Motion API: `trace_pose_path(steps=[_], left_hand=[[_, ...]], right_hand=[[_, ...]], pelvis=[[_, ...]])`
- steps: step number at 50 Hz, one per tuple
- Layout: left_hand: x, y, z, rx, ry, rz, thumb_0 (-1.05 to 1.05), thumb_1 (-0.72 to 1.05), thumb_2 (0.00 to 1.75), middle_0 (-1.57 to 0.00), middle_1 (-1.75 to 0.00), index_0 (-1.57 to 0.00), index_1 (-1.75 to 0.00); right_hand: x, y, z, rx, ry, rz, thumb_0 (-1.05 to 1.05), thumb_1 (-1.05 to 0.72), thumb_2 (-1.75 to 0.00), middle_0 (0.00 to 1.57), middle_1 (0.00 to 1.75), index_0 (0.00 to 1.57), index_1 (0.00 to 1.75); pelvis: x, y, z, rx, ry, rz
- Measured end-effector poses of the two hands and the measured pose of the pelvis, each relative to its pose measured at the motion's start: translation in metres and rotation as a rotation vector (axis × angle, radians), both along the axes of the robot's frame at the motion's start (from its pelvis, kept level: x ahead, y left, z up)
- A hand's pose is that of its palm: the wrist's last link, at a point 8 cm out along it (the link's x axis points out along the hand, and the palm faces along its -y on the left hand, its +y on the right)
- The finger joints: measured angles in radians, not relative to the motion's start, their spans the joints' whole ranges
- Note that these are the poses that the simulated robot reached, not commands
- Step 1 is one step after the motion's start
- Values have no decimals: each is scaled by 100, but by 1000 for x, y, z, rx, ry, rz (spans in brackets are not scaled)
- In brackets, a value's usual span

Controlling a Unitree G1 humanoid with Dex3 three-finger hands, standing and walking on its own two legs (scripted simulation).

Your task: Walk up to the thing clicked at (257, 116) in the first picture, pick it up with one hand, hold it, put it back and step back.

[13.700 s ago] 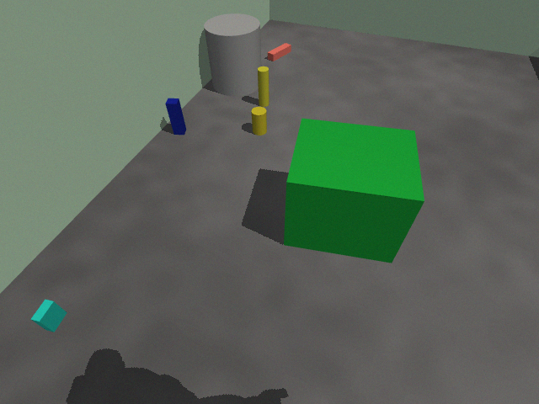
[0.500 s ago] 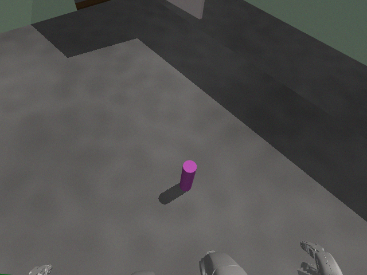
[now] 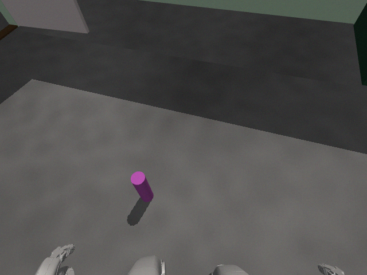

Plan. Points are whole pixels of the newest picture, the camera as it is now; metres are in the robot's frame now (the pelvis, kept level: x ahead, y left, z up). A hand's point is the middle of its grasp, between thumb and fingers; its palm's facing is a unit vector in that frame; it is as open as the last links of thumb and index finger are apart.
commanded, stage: walk up
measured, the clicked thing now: out of the picture -0.89 +1.25 -0.69
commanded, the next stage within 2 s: none
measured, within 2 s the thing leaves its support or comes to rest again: neither
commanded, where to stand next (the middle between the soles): +0.07 -0.02 m, yaw -38 degrees
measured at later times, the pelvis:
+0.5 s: pelvis +0.03 +0.03 +0.00, yaw -18 degrees
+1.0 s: pelvis +0.00 +0.01 -0.01, yaw -30 degrees
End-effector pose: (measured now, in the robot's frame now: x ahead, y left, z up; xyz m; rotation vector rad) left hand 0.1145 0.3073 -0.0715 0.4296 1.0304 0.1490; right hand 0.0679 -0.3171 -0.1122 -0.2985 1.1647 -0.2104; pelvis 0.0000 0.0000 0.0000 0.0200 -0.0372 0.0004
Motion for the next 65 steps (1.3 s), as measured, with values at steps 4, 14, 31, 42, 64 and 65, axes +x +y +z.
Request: trace_pose_path(steps=[4,14,31,42,64,65], left_hand=[[16,-11,-3,-16,5,-31,0,90,90,-21,-30,-20,-30],[59,-3,-36,-55,15,-131,1,90,89,-21,-30,-20,-30],[109,-13,-36,-19,106,-315,1,91,90,-20,-30,-20,-30],[107,-55,-17,73,33,-408,1,90,90,-20,-30,-20,-30],[118,-58,-51,-28,103,-505,1,90,90,-20,-30,-20,-30],[118,-58,-50,-27,110,-509,1,90,90,-20,-30,-20,-30]], right_hand=[[4,0,8,-9,-44,-19,1,-91,-90,20,30,20,30],[11,9,20,-119,-99,-97,1,-91,-90,20,30,20,30],[-76,21,34,-124,-52,-276,1,-90,-90,20,30,20,30],[-129,7,-21,-9,-29,-435,1,-91,-90,20,30,20,30],[-186,51,16,-102,-6,-539,1,-91,-90,20,30,20,30],[-187,52,18,-102,-8,-542,1,-90,-90,20,30,20,30]], pelvis=[[10,-2,2,-7,6,-54],[32,19,-13,-40,24,-169],[30,27,-3,-40,10,-370],[10,4,-17,-11,-21,-478],[2,32,-9,-32,-4,-601],[1,31,-8,-32,-1,-607]])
